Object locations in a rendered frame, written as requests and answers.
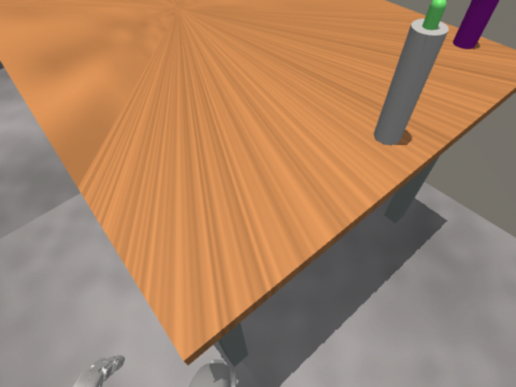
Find left robot hand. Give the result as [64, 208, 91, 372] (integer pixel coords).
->
[73, 356, 125, 387]

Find table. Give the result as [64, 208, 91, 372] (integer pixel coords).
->
[0, 0, 516, 367]

